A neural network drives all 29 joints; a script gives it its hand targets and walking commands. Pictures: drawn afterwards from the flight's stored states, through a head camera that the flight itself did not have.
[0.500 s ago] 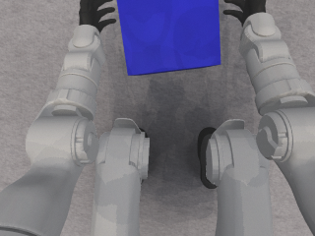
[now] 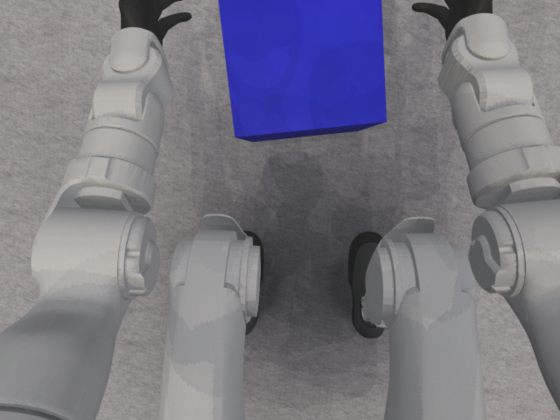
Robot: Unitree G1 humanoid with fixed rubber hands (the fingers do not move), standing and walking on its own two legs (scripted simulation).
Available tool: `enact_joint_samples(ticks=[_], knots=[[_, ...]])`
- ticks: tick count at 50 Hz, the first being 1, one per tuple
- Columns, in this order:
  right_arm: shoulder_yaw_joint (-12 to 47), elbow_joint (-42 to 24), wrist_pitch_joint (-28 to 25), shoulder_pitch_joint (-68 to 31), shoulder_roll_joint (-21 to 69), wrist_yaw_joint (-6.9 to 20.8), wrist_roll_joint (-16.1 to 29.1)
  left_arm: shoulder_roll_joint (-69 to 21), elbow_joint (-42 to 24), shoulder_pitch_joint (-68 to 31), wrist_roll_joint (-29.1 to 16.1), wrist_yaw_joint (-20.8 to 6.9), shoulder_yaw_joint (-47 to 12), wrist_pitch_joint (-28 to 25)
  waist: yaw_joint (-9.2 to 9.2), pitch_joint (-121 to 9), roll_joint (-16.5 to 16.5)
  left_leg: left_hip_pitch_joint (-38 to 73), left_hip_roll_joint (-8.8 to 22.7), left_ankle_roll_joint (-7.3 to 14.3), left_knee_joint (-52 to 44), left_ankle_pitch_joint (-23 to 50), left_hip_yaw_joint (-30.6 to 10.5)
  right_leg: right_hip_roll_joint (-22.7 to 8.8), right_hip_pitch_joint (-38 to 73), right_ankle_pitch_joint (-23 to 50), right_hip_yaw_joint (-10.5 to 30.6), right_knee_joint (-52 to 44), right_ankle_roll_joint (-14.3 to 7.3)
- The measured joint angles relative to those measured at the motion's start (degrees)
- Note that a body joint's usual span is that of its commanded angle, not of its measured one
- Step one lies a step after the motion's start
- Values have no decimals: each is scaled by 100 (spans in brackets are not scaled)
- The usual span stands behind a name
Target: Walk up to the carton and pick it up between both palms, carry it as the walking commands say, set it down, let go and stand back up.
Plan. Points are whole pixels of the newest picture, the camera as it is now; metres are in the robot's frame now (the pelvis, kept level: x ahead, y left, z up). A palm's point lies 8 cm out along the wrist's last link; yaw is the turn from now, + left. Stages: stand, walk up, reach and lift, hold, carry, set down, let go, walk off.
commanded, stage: set down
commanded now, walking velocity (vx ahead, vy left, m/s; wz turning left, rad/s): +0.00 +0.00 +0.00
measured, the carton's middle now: (300, 60) +0.54 +0.02 -0.29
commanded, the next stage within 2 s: let go in 1.28 s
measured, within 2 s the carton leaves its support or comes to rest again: neither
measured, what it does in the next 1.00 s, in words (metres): rises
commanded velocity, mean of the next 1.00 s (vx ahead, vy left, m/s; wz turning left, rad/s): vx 0.00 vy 0.00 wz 0.00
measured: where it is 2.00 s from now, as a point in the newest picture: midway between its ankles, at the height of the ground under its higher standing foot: (305, 300)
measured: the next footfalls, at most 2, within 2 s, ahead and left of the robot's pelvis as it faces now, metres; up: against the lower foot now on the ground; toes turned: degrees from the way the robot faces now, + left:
none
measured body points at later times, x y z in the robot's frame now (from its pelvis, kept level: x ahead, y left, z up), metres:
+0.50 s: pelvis +0.02 +0.00 +0.11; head +0.34 +0.00 +0.42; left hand +0.55 +0.20 +0.00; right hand +0.56 -0.17 -0.01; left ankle +0.11 +0.12 -0.34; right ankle +0.11 -0.13 -0.34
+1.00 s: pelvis +0.04 +0.00 +0.25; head +0.33 +0.00 +0.59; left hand +0.54 +0.20 +0.15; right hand +0.56 -0.17 +0.15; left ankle +0.11 +0.12 -0.34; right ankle +0.11 -0.13 -0.34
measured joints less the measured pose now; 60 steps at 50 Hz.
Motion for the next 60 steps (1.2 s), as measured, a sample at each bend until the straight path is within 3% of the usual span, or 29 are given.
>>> enact_joint_samples(ticks=[12, 32, 50, 60], knots=[[-515, -317, 191, 466, 207, 70, -500, -250, -478, 533, 327, -13, 438, 248, -4, -1027, 21, 362, -15, 40, -1010, 112, -1, -18, 380, 86, 40, -1001, 2], [-685, -1166, 588, 1268, 469, 182, -907, -503, -1138, 1302, 779, -165, 867, 555, -41, -1885, 28, 1686, -46, 26, -3019, 454, -75, -14, 1683, 403, 102, -2964, -42], [-995, -1334, 533, 1863, 763, 380, -1234, -737, -1284, 1842, 1218, -433, 1202, 482, -29, -2131, -30, 3508, -8, 60, -5330, 1144, -133, -21, 3499, 1098, 188, -5274, -56], [-1414, -1046, 310, 1966, 929, 553, -1684, -926, -1102, 1974, 1666, -627, 1534, 289, -31, -2074, -28, 4355, 36, 65, -6481, 1556, -186, -35, 4359, 1521, 184, -6450, -80]])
